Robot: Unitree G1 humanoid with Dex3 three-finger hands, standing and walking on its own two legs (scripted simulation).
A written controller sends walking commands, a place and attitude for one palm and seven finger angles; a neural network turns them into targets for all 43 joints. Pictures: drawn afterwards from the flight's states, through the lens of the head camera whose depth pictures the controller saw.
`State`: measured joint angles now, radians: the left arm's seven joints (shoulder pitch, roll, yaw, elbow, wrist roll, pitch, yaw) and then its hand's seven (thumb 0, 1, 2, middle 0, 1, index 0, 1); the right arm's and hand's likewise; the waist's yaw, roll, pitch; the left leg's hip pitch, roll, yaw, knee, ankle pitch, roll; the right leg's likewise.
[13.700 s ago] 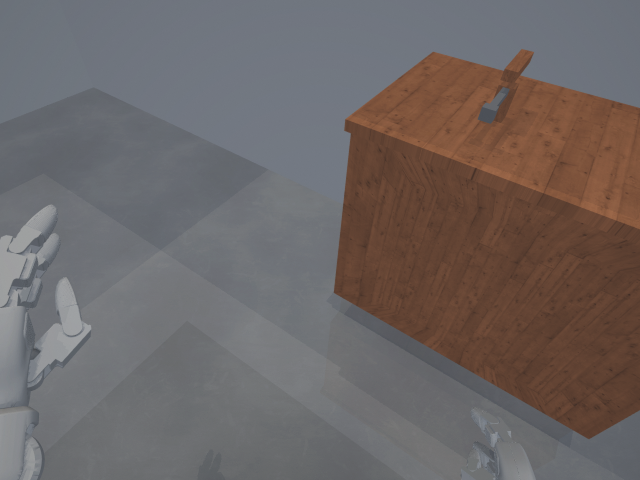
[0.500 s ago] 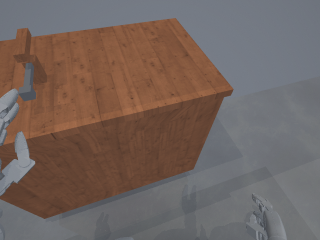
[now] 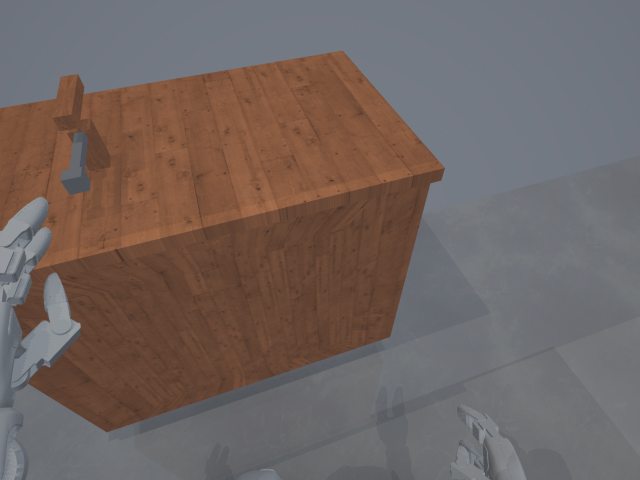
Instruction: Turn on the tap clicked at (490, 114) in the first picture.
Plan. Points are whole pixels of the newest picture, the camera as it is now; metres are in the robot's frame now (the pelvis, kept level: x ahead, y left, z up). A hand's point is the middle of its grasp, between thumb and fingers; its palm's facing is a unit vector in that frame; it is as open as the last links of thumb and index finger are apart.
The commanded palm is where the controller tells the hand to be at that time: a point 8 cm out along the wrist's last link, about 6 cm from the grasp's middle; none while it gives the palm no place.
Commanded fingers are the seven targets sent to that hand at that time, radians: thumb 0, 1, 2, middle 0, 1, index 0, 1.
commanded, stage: come to a stop and stand still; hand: left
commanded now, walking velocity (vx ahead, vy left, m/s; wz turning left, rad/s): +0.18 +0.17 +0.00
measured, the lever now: (75, 180) +0.48 +0.41 +0.10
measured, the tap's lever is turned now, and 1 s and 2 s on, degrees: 0 0 0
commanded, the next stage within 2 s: look again from close up in 1.02 s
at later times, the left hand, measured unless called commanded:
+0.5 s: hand (2, 367) +0.17 +0.27 +0.17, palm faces +0.43 -0.81 -0.40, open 7.4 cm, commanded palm +0.12 +0.31 +0.18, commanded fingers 0.00 0.90 0.90 -0.20 -0.30 -0.20 -0.30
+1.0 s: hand (0, 398) +0.15 +0.27 +0.16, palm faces +0.40 -0.84 -0.37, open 7.4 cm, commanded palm +0.09 +0.31 +0.18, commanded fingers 0.00 0.90 0.90 -0.20 -0.30 -0.20 -0.30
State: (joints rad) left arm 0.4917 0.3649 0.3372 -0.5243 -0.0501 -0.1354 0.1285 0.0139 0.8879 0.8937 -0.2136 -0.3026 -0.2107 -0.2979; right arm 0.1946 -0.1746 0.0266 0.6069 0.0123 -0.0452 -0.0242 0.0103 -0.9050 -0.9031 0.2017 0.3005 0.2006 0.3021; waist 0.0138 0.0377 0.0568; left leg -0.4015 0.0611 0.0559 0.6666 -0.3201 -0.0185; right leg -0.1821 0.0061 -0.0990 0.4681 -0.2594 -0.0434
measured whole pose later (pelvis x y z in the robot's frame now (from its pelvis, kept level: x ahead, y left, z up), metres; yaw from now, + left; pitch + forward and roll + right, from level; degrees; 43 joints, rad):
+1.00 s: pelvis -0.06 +0.03 +0.00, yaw +1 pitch -2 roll -1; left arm 0.46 0.34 0.33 -0.48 -0.02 -0.20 0.15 0.01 0.89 0.89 -0.21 -0.30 -0.21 -0.30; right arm 0.23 -0.21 0.00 0.61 0.01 -0.08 -0.06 0.01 -0.91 -0.90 0.20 0.30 0.20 0.30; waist 0.00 0.00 0.05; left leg -0.28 0.04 0.10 0.49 -0.18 0.03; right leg -0.23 -0.01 -0.07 0.45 -0.19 0.00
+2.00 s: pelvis +0.03 +0.05 -0.02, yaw +1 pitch +0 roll -1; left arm 0.40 0.36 0.38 -0.47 -0.05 -0.20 0.12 0.02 0.89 0.89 -0.21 -0.30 -0.21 -0.30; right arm 0.22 -0.20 0.01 0.57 0.02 -0.10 -0.03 0.01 -0.91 -0.90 0.20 0.30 0.20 0.30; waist 0.01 -0.01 0.02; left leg -0.25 0.01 0.10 0.67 -0.43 0.05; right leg -0.22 -0.03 -0.03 0.66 -0.41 0.01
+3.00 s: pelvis +0.12 +0.13 -0.01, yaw +1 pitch -3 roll +0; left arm 0.37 0.45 0.42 -0.55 -0.03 -0.22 0.14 0.02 0.89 0.89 -0.21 -0.30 -0.21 -0.30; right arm 0.16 -0.15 -0.02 0.59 0.00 -0.11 -0.04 0.01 -0.91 -0.90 0.19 0.30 0.19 0.30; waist -0.02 -0.08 0.09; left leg -0.31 0.05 0.10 0.63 -0.27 0.02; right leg -0.43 -0.02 -0.01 1.12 -0.49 0.00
